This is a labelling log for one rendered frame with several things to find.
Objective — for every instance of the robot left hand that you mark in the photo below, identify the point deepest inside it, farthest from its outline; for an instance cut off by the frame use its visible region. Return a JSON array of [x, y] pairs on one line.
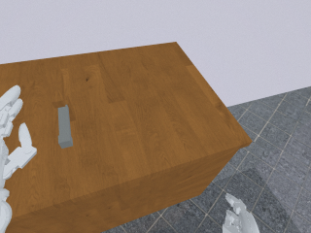
[[10, 105]]

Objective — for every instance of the robot right hand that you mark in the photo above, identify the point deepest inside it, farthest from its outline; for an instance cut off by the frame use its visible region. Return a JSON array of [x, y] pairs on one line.
[[243, 223]]

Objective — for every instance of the tap lever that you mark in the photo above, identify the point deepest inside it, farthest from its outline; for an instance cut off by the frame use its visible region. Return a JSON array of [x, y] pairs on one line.
[[64, 128]]

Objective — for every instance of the left robot forearm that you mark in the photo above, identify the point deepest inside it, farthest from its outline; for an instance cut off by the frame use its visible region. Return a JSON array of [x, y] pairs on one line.
[[5, 210]]

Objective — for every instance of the counter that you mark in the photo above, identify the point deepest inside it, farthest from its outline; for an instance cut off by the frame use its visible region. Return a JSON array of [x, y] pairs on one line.
[[148, 133]]

